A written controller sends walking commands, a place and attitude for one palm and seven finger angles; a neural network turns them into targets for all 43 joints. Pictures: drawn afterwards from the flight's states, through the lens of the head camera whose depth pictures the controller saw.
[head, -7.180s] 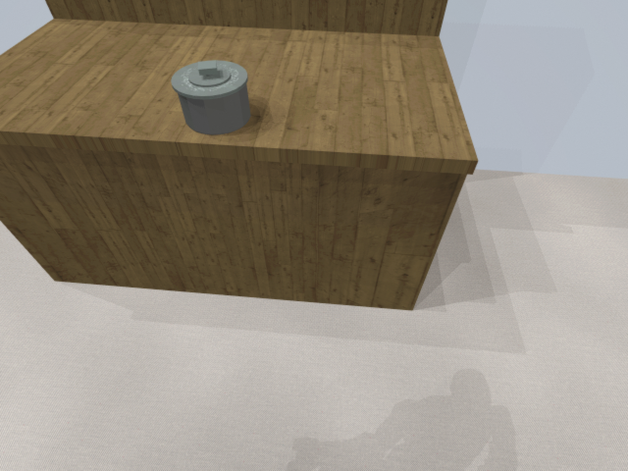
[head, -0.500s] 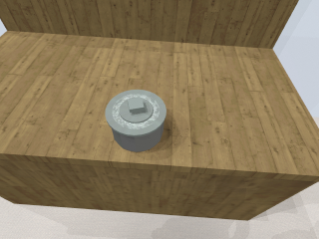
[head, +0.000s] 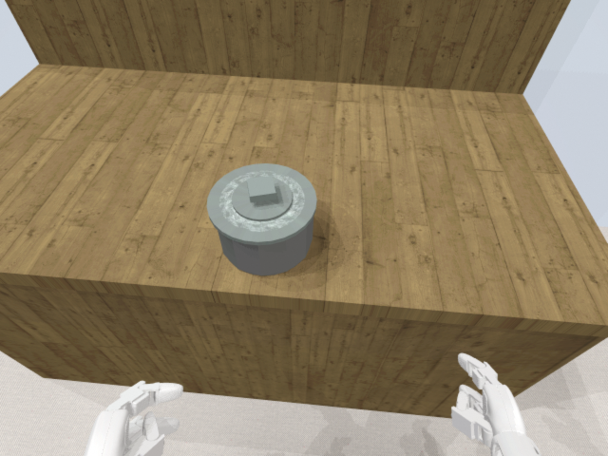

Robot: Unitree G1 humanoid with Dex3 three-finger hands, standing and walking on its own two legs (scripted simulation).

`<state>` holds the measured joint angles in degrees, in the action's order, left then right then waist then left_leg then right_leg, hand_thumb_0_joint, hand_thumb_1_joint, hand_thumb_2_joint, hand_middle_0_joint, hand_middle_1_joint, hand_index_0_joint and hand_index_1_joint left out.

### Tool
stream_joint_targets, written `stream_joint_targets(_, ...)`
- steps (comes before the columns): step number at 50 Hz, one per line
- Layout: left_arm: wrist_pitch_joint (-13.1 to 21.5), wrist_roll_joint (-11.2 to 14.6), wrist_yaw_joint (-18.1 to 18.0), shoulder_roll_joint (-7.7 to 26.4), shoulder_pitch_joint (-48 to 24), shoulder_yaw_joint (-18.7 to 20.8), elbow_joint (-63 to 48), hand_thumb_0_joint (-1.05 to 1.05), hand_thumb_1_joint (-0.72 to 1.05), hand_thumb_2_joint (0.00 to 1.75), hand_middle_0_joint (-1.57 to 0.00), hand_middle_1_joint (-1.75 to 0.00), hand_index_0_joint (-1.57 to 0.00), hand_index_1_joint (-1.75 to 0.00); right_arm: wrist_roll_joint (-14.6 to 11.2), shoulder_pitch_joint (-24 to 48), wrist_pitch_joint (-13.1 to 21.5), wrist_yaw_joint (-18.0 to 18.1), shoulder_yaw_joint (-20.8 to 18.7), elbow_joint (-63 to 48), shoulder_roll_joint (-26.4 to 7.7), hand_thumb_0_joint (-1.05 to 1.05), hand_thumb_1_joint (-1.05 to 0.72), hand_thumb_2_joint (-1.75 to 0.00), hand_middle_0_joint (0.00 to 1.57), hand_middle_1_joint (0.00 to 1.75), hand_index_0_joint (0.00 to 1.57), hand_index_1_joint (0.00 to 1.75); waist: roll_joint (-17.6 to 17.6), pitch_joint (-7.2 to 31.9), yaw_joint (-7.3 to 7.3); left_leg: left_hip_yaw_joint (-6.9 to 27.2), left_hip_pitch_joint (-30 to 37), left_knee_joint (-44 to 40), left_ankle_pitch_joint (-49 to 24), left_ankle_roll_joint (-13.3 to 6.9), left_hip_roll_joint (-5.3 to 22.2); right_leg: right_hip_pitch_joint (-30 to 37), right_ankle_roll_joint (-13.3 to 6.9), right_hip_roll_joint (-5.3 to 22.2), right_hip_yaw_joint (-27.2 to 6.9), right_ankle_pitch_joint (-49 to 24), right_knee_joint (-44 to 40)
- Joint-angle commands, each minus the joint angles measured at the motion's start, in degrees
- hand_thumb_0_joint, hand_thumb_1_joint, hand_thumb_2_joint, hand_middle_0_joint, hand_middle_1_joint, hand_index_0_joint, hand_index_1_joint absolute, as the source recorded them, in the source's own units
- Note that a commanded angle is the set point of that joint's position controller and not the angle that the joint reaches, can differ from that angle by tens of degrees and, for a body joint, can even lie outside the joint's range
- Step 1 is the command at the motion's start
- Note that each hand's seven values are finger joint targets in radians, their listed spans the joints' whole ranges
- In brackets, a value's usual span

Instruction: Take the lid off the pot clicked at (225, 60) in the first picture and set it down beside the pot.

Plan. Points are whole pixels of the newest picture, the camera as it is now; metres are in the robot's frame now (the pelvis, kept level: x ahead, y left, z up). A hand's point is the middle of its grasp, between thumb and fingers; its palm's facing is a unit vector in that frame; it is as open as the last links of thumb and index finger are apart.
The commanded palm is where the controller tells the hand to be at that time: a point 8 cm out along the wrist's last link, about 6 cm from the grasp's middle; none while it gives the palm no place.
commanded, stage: lift the closed hand beside the body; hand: left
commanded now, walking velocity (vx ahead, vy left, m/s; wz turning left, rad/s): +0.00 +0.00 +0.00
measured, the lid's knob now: (261, 188) +0.48 +0.10 +0.07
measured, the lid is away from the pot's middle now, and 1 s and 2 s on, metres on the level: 0.00 0.00 0.00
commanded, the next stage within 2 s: raise the hand higher, near the body in 0.24 s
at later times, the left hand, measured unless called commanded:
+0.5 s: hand (109, 441) +0.14 +0.24 +0.00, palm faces +0.21 -0.90 -0.39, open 3.1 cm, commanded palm +0.10 +0.27 +0.04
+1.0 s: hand (85, 396) +0.17 +0.24 +0.06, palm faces +0.25 -0.89 -0.39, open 3.1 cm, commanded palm +0.12 +0.28 +0.10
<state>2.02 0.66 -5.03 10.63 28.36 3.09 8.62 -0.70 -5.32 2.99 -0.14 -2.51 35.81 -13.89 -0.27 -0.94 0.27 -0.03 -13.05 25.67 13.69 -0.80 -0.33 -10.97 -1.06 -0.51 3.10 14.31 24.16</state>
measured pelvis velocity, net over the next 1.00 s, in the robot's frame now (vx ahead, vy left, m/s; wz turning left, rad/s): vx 0.01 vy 0.02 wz -0.01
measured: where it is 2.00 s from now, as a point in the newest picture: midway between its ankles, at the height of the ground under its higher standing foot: outside the picture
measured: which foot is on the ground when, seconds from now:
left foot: down 0.00-1.00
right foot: down 0.00-1.00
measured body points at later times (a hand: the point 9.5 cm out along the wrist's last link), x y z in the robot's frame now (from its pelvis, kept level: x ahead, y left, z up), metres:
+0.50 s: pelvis +0.01 +0.01 +0.00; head +0.03 -0.01 +0.45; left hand +0.12 +0.28 +0.02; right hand +0.17 -0.22 -0.11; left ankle +0.00 +0.11 -0.74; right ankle -0.02 -0.10 -0.74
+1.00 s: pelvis +0.01 +0.02 +0.00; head +0.02 +0.01 +0.45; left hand +0.15 +0.29 +0.09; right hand +0.22 -0.19 -0.07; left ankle +0.00 +0.11 -0.74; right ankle -0.02 -0.10 -0.74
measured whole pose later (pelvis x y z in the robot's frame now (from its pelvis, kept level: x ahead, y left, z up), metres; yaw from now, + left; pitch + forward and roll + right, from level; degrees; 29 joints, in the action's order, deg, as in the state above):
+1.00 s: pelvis +0.01 +0.02 +0.00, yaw +0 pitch -1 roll -1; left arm 5.0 0.7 -3.8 16.3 37.4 9.1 -19.4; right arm -0.2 -8.3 4.8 1.7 0.4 34.1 -11.7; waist -2.2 -1.5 4.4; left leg -0.8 -9.1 24.5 14.5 -2.3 -1.2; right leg -6.2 0.4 0.3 2.3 13.8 20.9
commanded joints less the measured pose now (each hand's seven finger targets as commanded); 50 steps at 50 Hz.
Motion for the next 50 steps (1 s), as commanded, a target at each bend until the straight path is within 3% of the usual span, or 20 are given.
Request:
stream_joint_targets(1,2.7,0.6,-1.0,9.2,-0.5,5.2,-14.4,0.00,0.90,0.90,-1.08,-1.26,-1.08,-1.26,0.0,0.2,1.3,1.5,-0.1,-9.3,-5.2,0.00,-0.90,-0.90,0.20,0.30,0.20,0.30,-2.6,3.4,-0.72,-1.2,4.4,-2.1,-5.1,-1.2,-1.3,-2.6,0.7,0.9,-1.0,-5.1,-6.0)
stream_joint_targets(4,2.3,0.8,-0.9,7.4,-0.7,3.4,-14.7,0.00,0.90,0.90,-1.21,-1.40,-1.21,-1.40,0.2,0.3,1.5,2.2,0.2,-10.1,-5.4,0.00,-0.90,-0.90,0.20,0.30,0.20,0.30,-1.3,2.7,-0.86,-1.1,5.6,-2.1,-4.5,-1.6,-1.3,-3.1,0.7,0.9,-1.2,-4.5,-6.6)
stream_joint_targets(6,2.2,0.9,-1.1,9.3,0.9,5.6,-15.4,0.00,0.90,0.90,-1.30,-1.50,-1.30,-1.50,0.1,0.0,1.4,2.4,0.1,-10.1,-5.6,0.00,-0.90,-0.90,0.20,0.30,0.20,0.30,-0.2,3.8,-0.24,-0.9,6.1,-2.1,-5.2,-1.6,-1.3,-1.9,0.8,0.9,-1.1,-5.2,-6.7)
stream_joint_targets(15,2.5,0.8,-0.8,11.1,7.5,9.1,-19.2,0.00,0.90,0.90,-1.30,-1.50,-1.30,-1.50,0.4,1.8,2.1,3.0,0.3,-8.8,-4.7,0.00,-0.90,-0.90,0.20,0.30,0.20,0.30,-1.0,3.5,1.91,-0.3,6.6,-3.7,-11.0,-1.9,-0.8,1.8,0.4,0.9,-0.3,-10.2,-6.0)
stream_joint_targets(16,2.4,0.7,-1.0,12.4,9.0,10.8,-18.5,0.00,0.90,0.90,-1.30,-1.50,-1.30,-1.50,0.3,2.1,1.9,2.9,0.1,-8.4,-4.5,0.00,-0.90,-0.90,0.20,0.30,0.20,0.30,0.3,3.0,2.11,-0.1,6.4,-3.8,-10.9,-1.8,-0.7,1.7,0.4,0.8,-0.2,-10.0,-6.3)
stream_joint_targets(19,3.2,0.5,-0.4,10.1,8.4,7.5,-22.7,0.00,0.90,0.90,-1.30,-1.50,-1.30,-1.50,0.4,2.1,3.1,2.8,0.4,-8.7,-4.4,0.00,-0.90,-0.90,0.20,0.30,0.20,0.30,-1.4,3.5,1.96,0.0,7.4,-4.1,-11.9,-2.0,-0.5,1.7,0.3,0.8,0.1,-9.7,-5.9)
stream_joint_targets(21,3.4,0.3,-0.5,11.6,10.4,9.1,-23.9,0.00,0.90,0.90,-1.30,-1.50,-1.30,-1.50,0.3,2.3,3.5,2.7,0.2,-8.4,-4.5,0.00,-0.90,-0.90,0.20,0.30,0.20,0.30,-0.9,4.0,2.45,0.1,8.0,-4.0,-13.4,-1.9,-0.3,2.2,0.3,0.5,0.3,-10.6,-5.9)
stream_joint_targets(24,4.0,0.2,-0.3,10.8,11.3,8.6,-25.2,0.00,0.90,0.90,-1.30,-1.50,-1.30,-1.50,0.5,1.8,4.1,2.8,-0.2,-8.1,-4.5,0.00,-0.90,-0.90,0.20,0.30,0.20,0.30,0.3,4.3,2.50,0.1,8.1,-4.0,-14.6,-2.1,-0.1,2.5,0.4,0.7,0.4,-11.6,-5.4)
stream_joint_targets(26,4.0,0.2,-0.4,12.9,13.2,11.3,-24.6,0.00,0.90,0.90,-1.30,-1.50,-1.30,-1.50,0.4,2.3,3.8,2.8,-0.6,-7.7,-4.6,0.00,-0.90,-0.90,0.20,0.30,0.20,0.30,1.8,4.2,2.94,-0.1,8.2,-3.8,-15.0,-2.0,0.1,2.6,0.5,0.5,0.4,-12.5,-5.6)
stream_joint_targets(29,4.9,0.4,-0.2,11.1,12.1,8.5,-31.5,0.00,0.90,0.90,-1.30,-1.50,-1.30,-1.50,0.3,1.8,4.9,2.8,-0.1,-8.7,-4.3,0.00,-0.90,-0.90,0.20,0.30,0.20,0.30,-2.9,5.6,2.83,-0.1,9.4,-3.8,-17.2,-1.9,0.4,3.2,0.5,0.8,0.3,-12.9,-5.2)
stream_joint_targets(31,4.7,0.2,-0.3,12.9,14.1,11.1,-30.4,0.00,0.90,0.90,-1.30,-1.50,-1.30,-1.50,0.3,2.1,4.7,2.7,-0.4,-8.3,-4.5,0.00,-0.90,-0.90,0.20,0.30,0.20,0.30,-0.9,4.4,3.24,0.1,9.1,-3.7,-18.5,-1.7,0.7,2.7,0.5,0.4,0.5,-14.0,-5.5)
stream_joint_targets(32,4.9,0.4,0.1,10.7,14.5,9.1,-31.4,0.00,0.90,0.90,-1.30,-1.50,-1.30,-1.50,0.2,1.9,4.7,2.6,-0.4,-8.8,-4.2,0.00,-0.90,-0.90,0.20,0.30,0.20,0.30,-0.7,4.4,3.10,-0.2,9.0,-3.6,-18.7,-1.8,0.7,3.0,0.5,0.8,0.6,-14.4,-5.1)
stream_joint_targets(34,5.4,0.4,0.3,10.7,12.7,8.7,-32.9,0.00,0.90,0.90,-1.30,-1.50,-1.30,-1.50,0.3,1.7,4.8,2.7,-0.4,-9.0,-4.3,0.00,-0.90,-0.90,0.20,0.30,0.20,0.30,-1.0,3.9,2.80,-0.1,9.4,-3.6,-18.5,-1.8,0.8,2.2,0.6,0.7,0.5,-13.8,-5.2)
stream_joint_targets(36,5.3,0.2,0.0,12.9,13.4,11.5,-33.0,0.00,0.90,0.90,-1.30,-1.50,-1.30,-1.50,0.4,1.9,4.7,2.5,-0.5,-8.8,-4.5,0.00,-0.90,-0.90,0.20,0.30,0.20,0.30,-2.1,4.0,3.30,0.0,9.4,-3.6,-19.2,-1.5,0.9,2.1,0.5,0.4,0.4,-14.1,-5.5)
stream_joint_targets(37,5.6,0.5,0.2,11.9,13.1,10.5,-35.0,0.00,0.90,0.90,-1.30,-1.50,-1.30,-1.50,0.2,1.6,4.7,2.6,-0.4,-9.5,-4.2,0.00,-0.90,-0.90,0.20,0.30,0.20,0.30,-1.3,4.8,3.13,-0.1,9.6,-3.4,-19.2,-1.6,1.1,2.7,0.5,0.7,0.5,-14.2,-5.3)
stream_joint_targets(39,6.0,0.5,0.3,12.0,11.5,9.9,-38.1,0.00,0.90,0.90,-1.30,-1.50,-1.30,-1.50,0.3,1.5,4.9,2.6,0.0,-10.0,-4.3,0.00,-0.90,-0.90,0.20,0.30,0.20,0.30,-3.6,4.9,3.03,0.2,10.0,-3.6,-19.5,-1.5,1.3,2.6,0.6,0.7,0.4,-13.4,-5.2)
stream_joint_targets(41,5.7,0.2,0.1,13.0,11.7,11.6,-36.4,0.00,0.90,0.90,-1.30,-1.50,-1.30,-1.50,0.5,1.8,5.0,2.4,0.0,-9.6,-4.4,0.00,-0.90,-0.90,0.20,0.30,0.20,0.30,-2.4,3.9,3.19,0.4,9.7,-3.6,-19.1,-1.3,1.2,1.7,0.4,0.2,0.6,-13.1,-5.6)
stream_joint_targets(44,6.2,0.5,0.4,11.6,11.4,10.1,-39.2,0.00,0.90,0.90,-1.30,-1.50,-1.30,-1.50,0.3,1.4,5.0,2.4,0.3,-10.4,-4.3,0.00,-0.90,-0.90,0.20,0.30,0.20,0.30,-2.9,4.5,3.03,0.7,10.0,-3.7,-19.6,-1.3,1.7,2.0,0.5,0.6,0.6,-12.2,-5.2)
stream_joint_targets(46,5.9,0.4,0.2,13.3,10.9,12.3,-37.9,0.00,0.90,0.90,-1.30,-1.50,-1.30,-1.50,0.4,2.0,4.7,2.2,0.2,-10.0,-4.4,0.00,-0.90,-0.90,0.20,0.30,0.20,0.30,-1.5,3.3,3.22,0.6,9.4,-3.6,-17.8,-1.2,1.5,1.2,0.4,0.1,0.5,-11.8,-5.8)
stream_joint_targets(50,7.0,0.6,0.0,13.8,7.6,12.5,-41.8,0.00,0.90,0.90,-1.30,-1.50,-1.30,-1.50,0.5,1.8,5.0,2.5,0.8,-10.5,-4.4,0.00,-0.90,-0.90,0.20,0.30,0.20,0.30,-3.1,4.3,3.25,0.9,9.3,-4.0,-16.3,-1.1,1.7,1.9,0.4,0.5,0.5,-10.5,-5.6)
